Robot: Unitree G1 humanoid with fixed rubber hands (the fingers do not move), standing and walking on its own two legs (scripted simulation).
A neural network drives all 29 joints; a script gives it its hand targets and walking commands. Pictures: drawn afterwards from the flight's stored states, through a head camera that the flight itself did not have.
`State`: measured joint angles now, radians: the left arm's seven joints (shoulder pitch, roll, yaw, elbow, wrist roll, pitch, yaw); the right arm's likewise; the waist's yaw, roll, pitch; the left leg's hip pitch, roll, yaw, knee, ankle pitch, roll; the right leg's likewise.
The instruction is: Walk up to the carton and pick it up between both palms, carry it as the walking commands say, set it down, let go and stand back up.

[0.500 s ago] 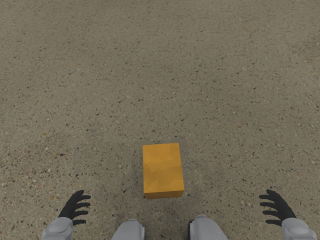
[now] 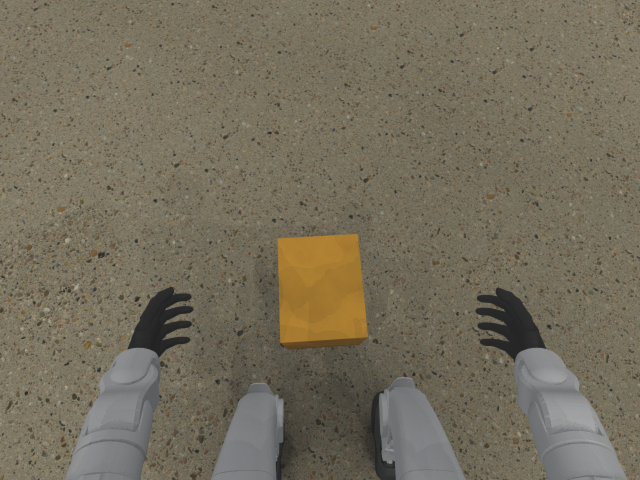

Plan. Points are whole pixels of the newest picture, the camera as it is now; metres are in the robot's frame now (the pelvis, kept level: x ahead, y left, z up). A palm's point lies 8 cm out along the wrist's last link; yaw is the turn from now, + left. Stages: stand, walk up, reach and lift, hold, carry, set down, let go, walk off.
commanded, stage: reach and lift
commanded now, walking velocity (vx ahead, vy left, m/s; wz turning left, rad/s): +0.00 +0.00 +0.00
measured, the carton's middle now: (320, 294) +0.44 +0.02 -0.59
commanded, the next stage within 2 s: none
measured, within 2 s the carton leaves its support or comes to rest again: neither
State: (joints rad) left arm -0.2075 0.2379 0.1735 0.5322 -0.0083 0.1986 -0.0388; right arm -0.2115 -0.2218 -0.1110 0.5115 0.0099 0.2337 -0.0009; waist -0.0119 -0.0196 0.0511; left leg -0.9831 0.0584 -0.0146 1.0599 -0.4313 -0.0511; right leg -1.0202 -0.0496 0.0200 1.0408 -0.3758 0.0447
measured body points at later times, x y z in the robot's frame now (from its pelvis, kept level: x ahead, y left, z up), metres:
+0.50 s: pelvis -0.05 +0.01 -0.05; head +0.22 +0.00 +0.32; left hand +0.41 +0.21 -0.15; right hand +0.41 -0.20 -0.15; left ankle +0.04 +0.15 -0.66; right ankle +0.06 -0.14 -0.66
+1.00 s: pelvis -0.06 +0.00 -0.08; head +0.30 +0.01 +0.18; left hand +0.43 +0.21 -0.24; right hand +0.45 -0.18 -0.25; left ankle +0.04 +0.15 -0.66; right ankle +0.06 -0.15 -0.66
